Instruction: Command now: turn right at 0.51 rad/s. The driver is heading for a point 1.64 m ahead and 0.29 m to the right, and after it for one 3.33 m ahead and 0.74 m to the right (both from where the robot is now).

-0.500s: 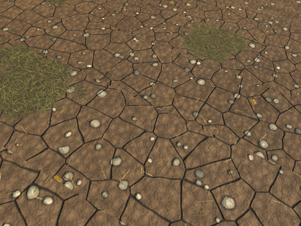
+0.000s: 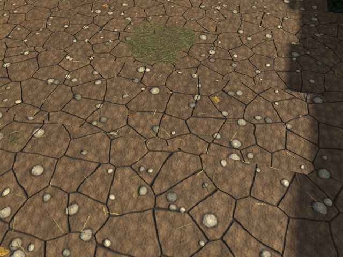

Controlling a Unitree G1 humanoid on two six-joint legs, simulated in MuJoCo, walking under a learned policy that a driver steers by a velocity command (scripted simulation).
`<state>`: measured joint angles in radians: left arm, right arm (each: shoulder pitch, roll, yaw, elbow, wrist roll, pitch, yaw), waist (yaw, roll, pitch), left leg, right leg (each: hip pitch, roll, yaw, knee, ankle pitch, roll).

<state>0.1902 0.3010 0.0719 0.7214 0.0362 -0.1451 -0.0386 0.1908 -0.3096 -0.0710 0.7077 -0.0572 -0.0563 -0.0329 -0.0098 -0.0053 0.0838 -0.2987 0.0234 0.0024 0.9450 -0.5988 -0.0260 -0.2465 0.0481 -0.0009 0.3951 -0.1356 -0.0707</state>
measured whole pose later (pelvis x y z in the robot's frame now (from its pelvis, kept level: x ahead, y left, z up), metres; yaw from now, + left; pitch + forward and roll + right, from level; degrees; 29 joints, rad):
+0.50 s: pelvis +0.02 +0.04 +0.01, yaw -17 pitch +2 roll +0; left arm 0.22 0.29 0.05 0.63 0.07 -0.08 -0.05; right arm 0.29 -0.32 -0.01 0.70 -0.03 -0.08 -0.02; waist -0.02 -0.01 0.04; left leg -0.16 -0.03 0.04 0.32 -0.19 0.08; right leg -0.46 0.10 0.17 0.80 -0.40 0.01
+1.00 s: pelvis +0.00 +0.03 -0.01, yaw -24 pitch +1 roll +1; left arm 0.16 0.29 0.03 0.66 0.00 -0.08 -0.08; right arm 0.20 -0.31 -0.01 0.67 0.00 -0.08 0.05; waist -0.03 -0.01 0.05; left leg -0.21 0.05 0.12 0.49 -0.28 0.00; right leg -0.27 -0.02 -0.03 0.51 -0.25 0.00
